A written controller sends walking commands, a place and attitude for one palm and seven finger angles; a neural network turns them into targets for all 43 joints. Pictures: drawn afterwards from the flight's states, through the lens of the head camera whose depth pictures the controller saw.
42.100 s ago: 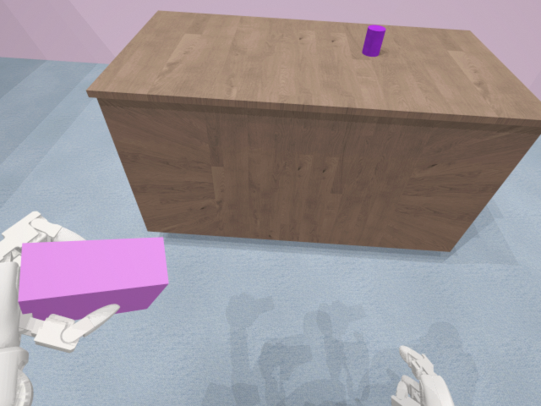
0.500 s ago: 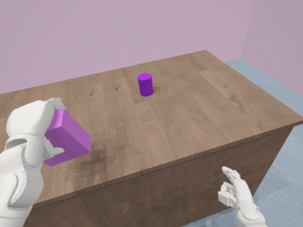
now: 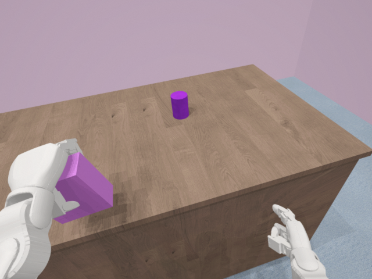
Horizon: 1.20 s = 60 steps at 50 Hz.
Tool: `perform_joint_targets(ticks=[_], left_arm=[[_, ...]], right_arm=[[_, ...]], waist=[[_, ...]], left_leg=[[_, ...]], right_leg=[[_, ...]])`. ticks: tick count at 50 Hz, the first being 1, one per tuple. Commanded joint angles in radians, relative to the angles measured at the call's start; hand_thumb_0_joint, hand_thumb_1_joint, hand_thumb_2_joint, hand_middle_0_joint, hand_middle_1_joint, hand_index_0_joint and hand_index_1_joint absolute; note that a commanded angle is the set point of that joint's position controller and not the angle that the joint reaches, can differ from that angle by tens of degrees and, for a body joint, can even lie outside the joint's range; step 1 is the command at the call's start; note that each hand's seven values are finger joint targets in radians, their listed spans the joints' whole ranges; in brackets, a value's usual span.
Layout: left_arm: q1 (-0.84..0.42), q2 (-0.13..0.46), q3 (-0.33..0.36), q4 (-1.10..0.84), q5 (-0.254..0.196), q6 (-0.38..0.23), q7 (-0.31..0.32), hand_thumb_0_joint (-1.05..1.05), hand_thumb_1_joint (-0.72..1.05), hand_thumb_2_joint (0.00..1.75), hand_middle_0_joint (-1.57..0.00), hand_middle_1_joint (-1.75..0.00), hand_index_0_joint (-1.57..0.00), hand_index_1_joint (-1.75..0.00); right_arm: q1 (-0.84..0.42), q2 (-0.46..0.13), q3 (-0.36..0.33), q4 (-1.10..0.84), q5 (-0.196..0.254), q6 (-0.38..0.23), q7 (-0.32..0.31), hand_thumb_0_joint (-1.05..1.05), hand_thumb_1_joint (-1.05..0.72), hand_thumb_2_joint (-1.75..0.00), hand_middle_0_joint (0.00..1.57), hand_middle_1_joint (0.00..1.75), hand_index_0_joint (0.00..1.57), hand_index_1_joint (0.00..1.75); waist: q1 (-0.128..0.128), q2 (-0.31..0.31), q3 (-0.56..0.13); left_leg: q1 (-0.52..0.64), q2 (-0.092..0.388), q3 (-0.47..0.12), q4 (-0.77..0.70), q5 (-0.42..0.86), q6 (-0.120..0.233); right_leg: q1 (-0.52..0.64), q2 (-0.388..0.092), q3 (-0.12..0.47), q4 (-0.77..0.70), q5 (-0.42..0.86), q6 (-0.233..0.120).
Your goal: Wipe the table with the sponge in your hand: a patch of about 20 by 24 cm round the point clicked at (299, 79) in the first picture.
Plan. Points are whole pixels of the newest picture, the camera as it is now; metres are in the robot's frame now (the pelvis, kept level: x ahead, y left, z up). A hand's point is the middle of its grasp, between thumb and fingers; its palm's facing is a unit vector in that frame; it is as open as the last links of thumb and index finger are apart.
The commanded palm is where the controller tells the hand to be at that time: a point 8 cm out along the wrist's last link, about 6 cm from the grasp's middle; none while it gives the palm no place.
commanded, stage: bring the sponge back beside the body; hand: left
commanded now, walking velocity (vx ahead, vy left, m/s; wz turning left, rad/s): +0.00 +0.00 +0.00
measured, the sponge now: (76, 195) +0.21 +0.28 +0.11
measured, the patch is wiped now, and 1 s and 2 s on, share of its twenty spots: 1.00 1.00 1.00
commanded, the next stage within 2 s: step back with the hand held close in 0.64 s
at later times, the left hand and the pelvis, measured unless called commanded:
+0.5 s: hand (57, 193) +0.19 +0.28 +0.15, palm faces +0.21 -0.14 -0.97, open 9.8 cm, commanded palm +0.14 +0.28 +0.23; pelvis -0.01 +0.00 +0.00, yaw +0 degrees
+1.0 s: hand (84, 175) +0.22 +0.24 +0.18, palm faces +0.31 -0.86 -0.41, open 9.9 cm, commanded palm +0.15 +0.29 +0.21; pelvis -0.01 +0.01 -0.01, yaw +0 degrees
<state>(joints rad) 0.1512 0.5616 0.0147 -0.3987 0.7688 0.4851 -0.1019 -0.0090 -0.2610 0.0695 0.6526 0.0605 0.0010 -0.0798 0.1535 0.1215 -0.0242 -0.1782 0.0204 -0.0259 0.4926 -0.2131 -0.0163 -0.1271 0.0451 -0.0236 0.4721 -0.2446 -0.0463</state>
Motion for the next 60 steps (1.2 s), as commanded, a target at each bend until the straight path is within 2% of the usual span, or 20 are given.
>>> perform_joint_targets(ticks=[1, 13, 15, 33, 36, 37, 38, 39, 40, 41, 42, 44, 46, 47, 50, 51, 53, 55, 57, 60], left_arm=[[-0.236, 0.242, 0.176, -0.246, 0.050, -0.026, 0.057, 0.00, 0.10, 1.30, -1.20, -1.60, -1.20, -1.60], [-0.135, 0.191, 0.145, -0.219, 0.044, -0.052, 0.072, 0.00, 0.10, 1.30, -1.20, -1.60, -1.20, -1.60], [-0.173, 0.224, 0.163, -0.273, 0.055, -0.057, 0.074, 0.00, 0.10, 1.30, -1.20, -1.60, -1.20, -1.60], [-0.136, 0.200, 0.161, -0.215, 0.041, -0.063, 0.080, 0.00, 0.10, 1.30, -1.20, -1.60, -1.20, -1.60], [-0.187, 0.203, 0.153, -0.271, 0.049, -0.065, 0.081, 0.00, 0.10, 1.30, -1.20, -1.60, -1.20, -1.60], [-0.161, 0.209, 0.163, -0.240, 0.050, -0.066, 0.086, 0.00, 0.10, 1.30, -1.20, -1.60, -1.20, -1.60], [-0.091, 0.129, 0.109, -0.030, 0.068, -0.045, 0.084, 0.00, 0.10, 1.30, -1.20, -1.60, -1.20, -1.60], [-0.275, 0.028, 0.356, -0.304, -0.781, -0.313, 0.123, 0.00, 0.10, 1.30, -1.20, -1.60, -1.20, -1.60], [-0.192, 0.161, 0.392, -0.176, -0.776, -0.415, 0.147, 0.00, 0.10, 1.30, -1.20, -1.60, -1.20, -1.60], [-0.086, 0.079, 0.327, -0.098, -0.767, -0.445, 0.152, 0.00, 0.10, 1.30, -1.20, -1.60, -1.20, -1.60], [-0.093, 0.100, 0.394, -0.242, -0.795, -0.491, 0.172, 0.00, 0.10, 1.30, -1.20, -1.60, -1.20, -1.60], [-0.055, 0.106, 0.427, -0.413, -0.822, -0.559, 0.193, 0.00, 0.10, 1.30, -1.20, -1.60, -1.20, -1.60], [0.041, 0.096, 0.471, -0.520, -0.843, -0.611, 0.216, 0.00, 0.10, 1.30, -1.20, -1.60, -1.20, -1.60], [0.097, 0.094, 0.500, -0.551, -0.840, -0.624, 0.225, 0.00, 0.10, 1.30, -1.20, -1.60, -1.20, -1.60], [0.239, 0.123, 0.580, -0.564, -0.835, -0.647, 0.230, 0.00, 0.10, 1.30, -1.20, -1.60, -1.20, -1.60], [0.255, 0.084, 0.558, -0.544, -0.832, -0.653, 0.227, 0.00, 0.10, 1.30, -1.20, -1.60, -1.20, -1.60], [0.262, 0.070, 0.565, -0.480, -0.826, -0.664, 0.227, 0.00, 0.10, 1.30, -1.20, -1.60, -1.20, -1.60], [0.300, 0.047, 0.559, -0.438, -0.831, -0.672, 0.229, 0.00, 0.10, 1.30, -1.20, -1.60, -1.20, -1.60], [0.344, 0.029, 0.560, -0.385, -0.839, -0.679, 0.231, 0.00, 0.10, 1.30, -1.20, -1.60, -1.20, -1.60], [0.393, 0.048, 0.582, -0.391, -0.853, -0.706, 0.242, 0.00, 0.10, 1.30, -1.20, -1.60, -1.20, -1.60]], right_arm=[[-0.275, -0.085, -0.030, -0.209, -0.006, -0.069, -0.001, 0.00, -0.90, -0.90, 0.20, 0.30, 0.20, 0.30], [-0.262, -0.089, -0.041, -0.194, -0.011, -0.077, -0.003, 0.00, -0.90, -0.90, 0.20, 0.30, 0.20, 0.30], [-0.274, -0.088, -0.042, -0.202, -0.007, -0.084, -0.004, 0.00, -0.90, -0.90, 0.20, 0.30, 0.20, 0.30], [-0.262, -0.090, -0.041, -0.192, -0.014, -0.089, -0.006, 0.00, -0.90, -0.90, 0.20, 0.30, 0.20, 0.30], [-0.268, -0.081, -0.036, -0.207, -0.010, -0.095, -0.007, 0.00, -0.90, -0.90, 0.20, 0.30, 0.20, 0.30], [-0.255, -0.083, -0.040, -0.194, -0.013, -0.094, -0.008, 0.00, -0.90, -0.90, 0.20, 0.30, 0.20, 0.30], [-0.224, -0.094, -0.040, -0.167, -0.015, -0.084, -0.014, 0.00, -0.90, -0.90, 0.20, 0.30, 0.20, 0.30], [-0.049, -0.064, -0.035, -0.374, -0.009, -0.079, -0.002, 0.00, -0.90, -0.90, 0.20, 0.30, 0.20, 0.30], [0.018, -0.049, 0.001, -0.291, -0.038, -0.089, -0.006, 0.00, -0.90, -0.90, 0.20, 0.30, 0.20, 0.30], [0.015, -0.032, -0.010, -0.243, -0.045, -0.085, 0.001, 0.00, -0.90, -0.90, 0.20, 0.30, 0.20, 0.30], [0.083, -0.061, -0.036, -0.246, -0.038, -0.078, 0.000, 0.00, -0.90, -0.90, 0.20, 0.30, 0.20, 0.30], [0.097, -0.080, -0.038, -0.258, -0.042, -0.081, 0.000, 0.00, -0.90, -0.90, 0.20, 0.30, 0.20, 0.30], [0.093, -0.113, -0.045, -0.270, -0.053, -0.095, -0.002, 0.00, -0.90, -0.90, 0.20, 0.30, 0.20, 0.30], [0.093, -0.127, -0.054, -0.282, -0.056, -0.101, 0.003, 0.00, -0.90, -0.90, 0.20, 0.30, 0.20, 0.30], [0.119, -0.102, -0.064, -0.274, -0.066, -0.116, 0.022, 0.00, -0.90, -0.90, 0.20, 0.30, 0.20, 0.30], [0.117, -0.083, -0.059, -0.257, -0.071, -0.118, 0.030, 0.00, -0.90, -0.90, 0.20, 0.30, 0.20, 0.30], [0.118, -0.099, -0.074, -0.234, -0.066, -0.119, 0.035, 0.00, -0.90, -0.90, 0.20, 0.30, 0.20, 0.30], [0.129, -0.101, -0.086, -0.228, -0.048, -0.115, 0.034, 0.00, -0.90, -0.90, 0.20, 0.30, 0.20, 0.30], [0.146, -0.103, -0.106, -0.225, -0.031, -0.108, 0.032, 0.00, -0.90, -0.90, 0.20, 0.30, 0.20, 0.30], [0.155, -0.081, -0.119, -0.228, -0.021, -0.103, 0.020, 0.00, -0.90, -0.90, 0.20, 0.30, 0.20, 0.30]], waist=[[0.013, -0.021, -0.149], [0.005, -0.049, -0.093], [0.003, 0.013, -0.109], [0.011, -0.046, -0.104], [0.011, 0.015, -0.113], [0.009, -0.012, -0.088], [-0.015, -0.100, 0.003], [-0.113, -0.294, 0.153], [-0.116, -0.391, 0.129], [-0.125, -0.389, 0.106], [-0.126, -0.367, 0.007], [-0.144, -0.133, -0.147], [-0.133, 0.186, -0.169], [-0.118, 0.257, -0.152], [-0.112, 0.224, -0.203], [-0.118, 0.179, -0.159], [-0.127, 0.067, -0.149], [-0.140, -0.036, -0.193], [-0.151, -0.175, -0.218], [-0.171, -0.231, -0.269]], left_leg=[[0.063, -0.048, -0.035, -0.053, 0.129, 0.043], [0.065, -0.045, -0.032, -0.064, 0.058, 0.043], [0.073, -0.044, -0.038, -0.074, 0.039, 0.042], [0.057, -0.048, -0.034, -0.068, 0.063, 0.042], [0.058, -0.051, -0.033, -0.076, 0.044, 0.042], [0.057, -0.047, -0.034, -0.077, 0.049, 0.042], [0.024, -0.043, -0.022, -0.080, 0.013, 0.038], [-0.038, -0.041, -0.049, 0.073, -0.197, 0.068], [0.005, -0.057, -0.036, 0.170, -0.215, 0.063], [0.003, -0.060, -0.017, 0.234, -0.179, 0.057], [0.014, -0.041, -0.029, 0.300, -0.163, 0.047], [0.012, -0.009, -0.031, 0.215, -0.078, 0.046], [-0.044, 0.056, -0.144, -0.001, -0.029, 0.072], [-0.123, 0.106, -0.221, -0.093, 0.034, 0.094], [0.028, 0.125, -0.231, -0.032, 0.622, 0.097], [0.029, 0.139, -0.252, -0.038, 0.680, 0.091], [0.006, 0.156, -0.256, 0.005, 0.719, 0.081], [-0.041, 0.125, -0.203, 0.062, 0.662, 0.054], [-0.114, 0.086, -0.135, 0.178, 0.480, 0.032], [-0.182, 0.027, -0.064, 0.289, 0.023, 0.015]], right_leg=[[-0.033, -0.007, 0.102, -0.109, 0.058, -0.027], [-0.070, -0.005, 0.104, -0.141, -0.026, -0.018], [-0.059, 0.002, 0.129, -0.134, -0.036, -0.027], [-0.047, -0.005, 0.112, -0.136, -0.009, -0.021], [-0.045, -0.003, 0.107, -0.130, -0.029, -0.023], [-0.059, 0.002, 0.104, -0.132, -0.030, -0.022], [-0.110, 0.008, 0.088, -0.150, -0.064, -0.017], [-0.366, -0.069, 0.193, -0.272, -0.143, -0.006], [-0.439, -0.110, 0.227, -0.312, -0.297, -0.034], [-0.456, -0.135, 0.232, -0.295, -0.293, -0.058], [-0.415, -0.197, 0.252, -0.268, -0.212, -0.067], [-0.258, -0.236, 0.208, -0.114, 0.070, -0.071], [-0.175, -0.144, 0.133, 0.078, 0.138, -0.035], [-0.120, -0.070, 0.073, 0.149, 0.124, 0.002], [-0.195, -0.027, 0.023, 0.179, 0.017, 0.027], [-0.229, -0.017, 0.021, 0.144, -0.071, 0.034], [-0.169, -0.019, 0.032, 0.027, 0.018, 0.031], [-0.041, -0.057, 0.037, -0.016, 0.292, 0.015], [0.017, -0.164, 0.092, -0.015, 0.583, -0.026], [0.018, -0.322, 0.199, 0.039, 0.789, -0.085]])
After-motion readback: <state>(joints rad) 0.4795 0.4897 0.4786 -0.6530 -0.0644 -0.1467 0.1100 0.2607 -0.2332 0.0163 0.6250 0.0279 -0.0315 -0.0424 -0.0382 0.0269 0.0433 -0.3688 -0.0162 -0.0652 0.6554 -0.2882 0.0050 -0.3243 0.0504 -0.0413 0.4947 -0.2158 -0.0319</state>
